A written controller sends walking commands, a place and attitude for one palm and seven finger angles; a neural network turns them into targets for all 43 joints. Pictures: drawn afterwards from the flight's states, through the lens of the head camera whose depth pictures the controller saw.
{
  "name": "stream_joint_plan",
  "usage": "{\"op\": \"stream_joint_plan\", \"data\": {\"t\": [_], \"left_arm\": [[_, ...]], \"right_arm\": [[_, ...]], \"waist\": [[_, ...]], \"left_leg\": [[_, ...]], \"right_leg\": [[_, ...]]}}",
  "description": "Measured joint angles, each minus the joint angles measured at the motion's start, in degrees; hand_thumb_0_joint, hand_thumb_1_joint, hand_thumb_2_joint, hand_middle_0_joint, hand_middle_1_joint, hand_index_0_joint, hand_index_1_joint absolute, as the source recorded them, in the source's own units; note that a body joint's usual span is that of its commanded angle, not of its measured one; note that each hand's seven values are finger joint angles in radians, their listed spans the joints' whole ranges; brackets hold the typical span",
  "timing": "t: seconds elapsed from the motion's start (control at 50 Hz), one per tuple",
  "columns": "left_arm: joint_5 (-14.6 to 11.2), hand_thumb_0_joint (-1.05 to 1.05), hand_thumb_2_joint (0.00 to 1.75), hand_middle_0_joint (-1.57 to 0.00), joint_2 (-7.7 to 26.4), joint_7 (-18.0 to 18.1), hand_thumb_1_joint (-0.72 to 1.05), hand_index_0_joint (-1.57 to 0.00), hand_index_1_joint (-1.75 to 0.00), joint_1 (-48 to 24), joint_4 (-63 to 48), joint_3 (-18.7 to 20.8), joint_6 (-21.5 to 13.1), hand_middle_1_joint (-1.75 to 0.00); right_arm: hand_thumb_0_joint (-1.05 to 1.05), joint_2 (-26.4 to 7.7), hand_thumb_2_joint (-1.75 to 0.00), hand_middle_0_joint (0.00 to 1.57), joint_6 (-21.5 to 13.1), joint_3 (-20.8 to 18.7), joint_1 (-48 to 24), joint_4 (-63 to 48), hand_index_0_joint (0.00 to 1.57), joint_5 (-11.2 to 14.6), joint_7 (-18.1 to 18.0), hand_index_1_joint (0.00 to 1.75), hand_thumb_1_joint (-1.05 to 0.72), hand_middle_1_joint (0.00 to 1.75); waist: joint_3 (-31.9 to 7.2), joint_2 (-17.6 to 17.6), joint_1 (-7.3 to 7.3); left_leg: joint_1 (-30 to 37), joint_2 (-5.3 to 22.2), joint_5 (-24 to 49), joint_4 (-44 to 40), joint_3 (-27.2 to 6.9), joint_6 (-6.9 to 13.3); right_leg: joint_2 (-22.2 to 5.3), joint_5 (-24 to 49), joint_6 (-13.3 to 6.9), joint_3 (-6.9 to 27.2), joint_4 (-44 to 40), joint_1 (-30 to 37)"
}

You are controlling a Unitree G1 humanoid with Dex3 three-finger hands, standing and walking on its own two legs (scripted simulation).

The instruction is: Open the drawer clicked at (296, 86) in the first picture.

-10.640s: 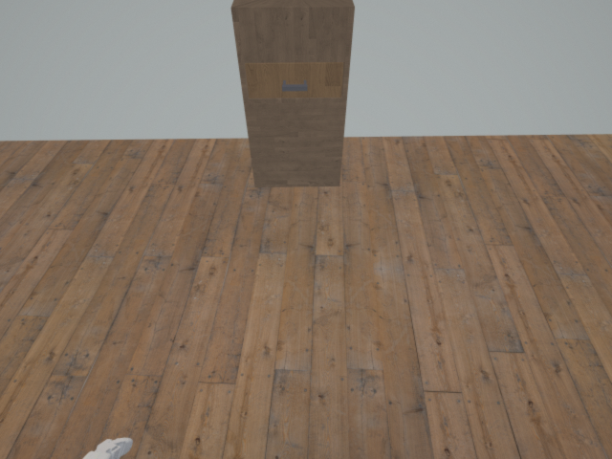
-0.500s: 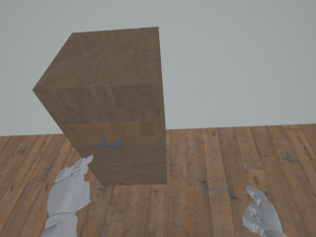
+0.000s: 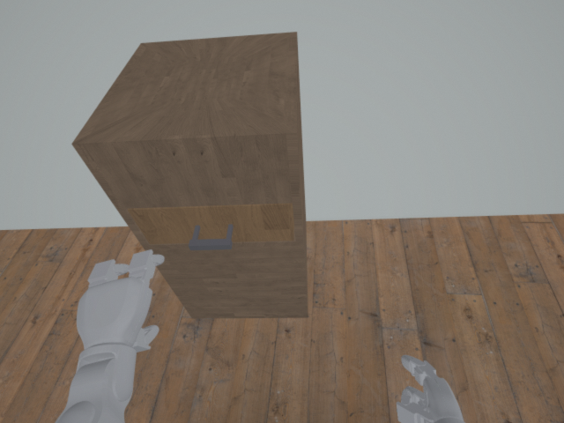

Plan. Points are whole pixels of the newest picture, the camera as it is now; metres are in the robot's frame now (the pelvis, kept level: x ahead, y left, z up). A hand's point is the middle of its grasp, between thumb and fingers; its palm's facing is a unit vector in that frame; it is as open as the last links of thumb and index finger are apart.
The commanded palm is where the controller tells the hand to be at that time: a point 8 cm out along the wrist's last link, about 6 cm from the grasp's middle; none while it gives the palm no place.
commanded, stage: raise the hand with hooked fingers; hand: left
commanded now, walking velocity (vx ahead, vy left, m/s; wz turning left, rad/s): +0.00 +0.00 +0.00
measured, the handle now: (212, 237) +0.54 +0.25 -0.18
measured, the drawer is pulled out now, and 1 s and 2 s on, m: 0.00 0.00 0.00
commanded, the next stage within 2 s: move the hooked fingers above the handle in 1.10 s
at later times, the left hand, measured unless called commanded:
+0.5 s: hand (120, 260) +0.31 +0.26 +0.08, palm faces +0.08 -0.08 -0.99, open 13.5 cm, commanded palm +0.28 +0.27 +0.14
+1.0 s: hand (134, 240) +0.33 +0.24 +0.10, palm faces +0.01 -0.10 -1.00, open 13.8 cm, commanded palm +0.31 +0.26 +0.16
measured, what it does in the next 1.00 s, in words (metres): stands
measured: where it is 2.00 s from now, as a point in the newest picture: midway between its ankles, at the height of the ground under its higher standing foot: outside the picture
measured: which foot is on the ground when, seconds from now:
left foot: down 0.00-1.00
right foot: down 0.00-1.00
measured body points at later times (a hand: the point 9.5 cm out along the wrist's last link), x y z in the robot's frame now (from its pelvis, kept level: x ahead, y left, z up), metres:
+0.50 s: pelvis +0.02 +0.03 +0.02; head +0.04 -0.01 +0.47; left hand +0.30 +0.26 +0.14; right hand +0.24 -0.18 -0.08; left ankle +0.00 +0.13 -0.71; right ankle +0.04 -0.11 -0.71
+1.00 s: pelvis +0.03 +0.01 +0.03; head +0.07 -0.02 +0.48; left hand +0.32 +0.25 +0.15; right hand +0.22 -0.22 -0.09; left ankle +0.00 +0.13 -0.71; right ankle +0.04 -0.11 -0.71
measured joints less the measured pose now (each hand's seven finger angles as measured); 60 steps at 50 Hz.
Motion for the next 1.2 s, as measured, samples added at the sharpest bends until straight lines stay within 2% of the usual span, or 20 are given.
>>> {"op": "stream_joint_plan", "data": {"t": [0.06, 0.1, 0.16, 0.22, 0.26, 0.32, 0.4, 0.46, 0.6, 0.74, 0.86, 0.96, 1.06, 1.14, 1.2], "left_arm": [[0.5, 0.00, 0.55, -0.28, 0.8, -3.5, 0.09, -0.28, -0.81, 0.8, -0.3, -0.7, -1.5, -0.82], [1.2, 0.00, 0.53, -0.28, 1.6, -4.1, 0.04, -0.28, -0.84, 1.2, -0.7, -0.6, -3.9, -0.85], [2.1, 0.00, 0.50, -0.29, 2.6, -2.4, -0.03, -0.29, -0.89, 1.8, -1.8, 0.3, -7.7, -0.89], [2.4, 0.00, 0.47, -0.30, 3.3, 0.3, -0.10, -0.30, -0.94, 1.3, -2.8, 1.3, -9.4, -0.94], [2.4, 0.00, 0.45, -0.30, 3.4, 1.6, -0.14, -0.30, -0.97, -0.3, -2.5, 1.7, -8.9, -0.97], [2.0, 0.00, 0.42, -0.30, 3.2, 1.6, -0.21, -0.30, -1.01, -4.0, -0.8, 1.4, -6.1, -1.01], [1.0, 0.00, 0.38, -0.31, 2.9, -2.0, -0.30, -0.31, -1.07, -8.4, 0.8, -0.3, -1.8, -1.07], [0.6, 0.00, 0.36, -0.31, 3.1, -5.6, -0.37, -0.31, -1.11, -10.3, 0.7, -1.5, -0.7, -1.12], [0.3, 0.00, 0.32, -0.32, 5.4, -11.2, -0.46, -0.32, -1.17, -14.5, 1.7, -1.4, -2.3, -1.18], [-1.3, 0.00, 0.30, -0.32, 7.3, -13.7, -0.49, -0.32, -1.19, -18.0, 2.3, 0.1, -4.6, -1.19], [-2.7, 0.00, 0.30, -0.32, 7.2, -15.5, -0.49, -0.32, -1.20, -17.9, 2.9, 1.4, -5.5, -1.20], [-2.5, 0.00, 0.30, -0.32, 6.6, -15.1, -0.49, -0.32, -1.20, -15.5, 1.8, 1.3, -7.9, -1.20], [-1.8, 0.00, 0.30, -0.32, 6.7, -11.6, -0.49, -0.32, -1.20, -14.3, 0.8, 1.6, -10.1, -1.20], [-1.6, 0.00, 0.30, -0.32, 6.5, -9.5, -0.49, -0.32, -1.20, -15.6, 2.3, 1.8, -8.5, -1.20], [-1.8, 0.00, 0.30, -0.32, 6.3, -9.8, -0.49, -0.32, -1.20, -16.7, 3.8, 1.4, -6.2, -1.20]], "right_arm": [[0.01, -1.3, -0.90, 0.20, -0.3, -0.3, 2.0, 0.2, 0.21, -0.3, -0.5, 0.30, -0.91, 0.30], [0.01, -2.2, -0.90, 0.20, -0.7, -1.1, 2.9, 0.4, 0.21, -0.7, -0.6, 0.30, -0.91, 0.30], [0.01, -3.5, -0.90, 0.20, -1.5, -2.8, 3.5, 0.8, 0.21, -1.4, -0.5, 0.30, -0.91, 0.30], [0.01, -4.4, -0.90, 0.20, -2.0, -4.3, 3.1, 1.0, 0.20, -1.7, -0.2, 0.30, -0.91, 0.29], [0.01, -4.7, -0.90, 0.20, -2.2, -4.9, 2.3, 1.2, 0.20, -1.5, 0.0, 0.30, -0.91, 0.29], [0.01, -4.6, -0.90, 0.19, -2.0, -5.0, 0.7, 1.3, 0.20, -0.8, 0.3, 0.30, -0.91, 0.29], [0.01, -3.7, -0.90, 0.19, -1.3, -4.1, -1.2, 0.9, 0.20, 0.1, 0.2, 0.30, -0.91, 0.29], [0.01, -2.7, -0.90, 0.19, -0.8, -2.9, -2.0, 0.3, 0.20, 0.3, 0.1, 0.30, -0.91, 0.29], [0.01, -1.4, -0.90, 0.20, 0.2, -0.7, -2.6, -0.2, 0.21, 0.6, -0.1, 0.30, -0.91, 0.29], [0.01, -2.5, -0.90, 0.20, 0.3, -1.2, -1.6, 1.1, 0.21, 0.7, -0.4, 0.30, -0.91, 0.30], [0.01, -4.1, -0.90, 0.20, 1.0, -2.3, -0.5, 1.5, 0.21, 1.0, 0.0, 0.30, -0.91, 0.29], [0.01, -4.9, -0.90, 0.20, 1.0, -3.3, 0.3, 1.4, 0.20, 0.8, 0.2, 0.30, -0.91, 0.29], [0.01, -4.9, -0.90, 0.19, 0.6, -4.1, 0.7, 2.1, 0.20, 0.9, 0.0, 0.30, -0.91, 0.29], [0.01, -4.6, -0.90, 0.19, 0.5, -4.2, 0.2, 2.6, 0.20, 1.5, 0.1, 0.30, -0.91, 0.29], [0.01, -4.3, -0.90, 0.19, 0.6, -3.8, -0.5, 2.5, 0.20, 1.8, 0.0, 0.30, -0.91, 0.29]], "waist": [[1.2, -0.7, -0.50], [2.0, -1.1, -0.50], [2.6, -1.4, -0.28], [2.5, -1.2, -0.07], [2.3, -0.9, 0.07], [2.1, -0.4, 0.35], [1.9, 0.3, 0.87], [1.9, 0.6, 1.21], [3.0, 0.4, 1.91], [3.7, 1.1, 2.02], [3.6, 1.4, 1.35], [3.9, 1.1, 1.04], [3.7, 0.7, 1.29], [3.4, 0.9, 1.46], [3.3, 1.1, 1.38]], "left_leg": [[2.6, -0.1, 1.2, -3.0, 0.2, 0.4], [3.6, -0.2, 1.5, -3.8, 0.1, 0.6], [4.1, -0.2, 1.3, -4.0, -0.1, 0.9], [4.0, -0.4, 0.9, -3.5, -0.3, 1.2], [4.0, -0.7, 0.7, -3.4, -0.5, 1.4], [4.6, -1.0, 0.9, -4.0, -0.6, 1.7], [6.7, -1.4, 1.7, -6.4, -0.5, 1.9], [8.9, -1.6, 2.5, -8.6, -0.5, 1.9], [12.7, -1.3, 3.8, -12.6, -1.1, 1.5], [14.2, -0.8, 4.7, -14.9, -2.1, 1.0], [14.3, -0.6, 5.3, -16.2, -1.9, 0.8], [13.9, -0.4, 5.5, -16.6, -1.6, 0.6], [13.4, -0.3, 5.6, -16.3, -1.7, 0.4], [13.2, -0.3, 5.7, -16.1, -1.8, 0.3], [13.2, -0.4, 5.9, -16.2, -1.8, 0.3]], "right_leg": [[0.0, 1.3, 0.3, 0.1, -3.2, 2.8], [-0.1, 1.8, 0.5, 0.0, -4.5, 4.0], [-0.1, 2.1, 0.8, -0.2, -5.5, 5.0], [-0.4, 1.9, 1.1, -0.4, -5.7, 5.3], [-0.6, 1.8, 1.3, -0.5, -5.7, 5.5], [-1.0, 1.9, 1.5, -0.6, -6.4, 6.2], [-1.2, 2.5, 1.8, -0.5, -8.4, 8.2], [-1.3, 3.0, 1.9, -0.5, -10.2, 10.2], [-1.0, 4.0, 1.6, -1.2, -13.8, 14.0], [-0.5, 4.8, 1.2, -2.3, -16.5, 16.0], [-0.2, 5.1, 0.9, -2.1, -17.4, 15.8], [0.0, 5.2, 0.7, -1.9, -17.3, 15.1], [0.1, 5.2, 0.5, -2.0, -16.9, 14.6], [0.0, 5.2, 0.4, -2.0, -16.5, 14.3], [0.0, 5.4, 0.4, -2.0, -16.5, 14.2]]}}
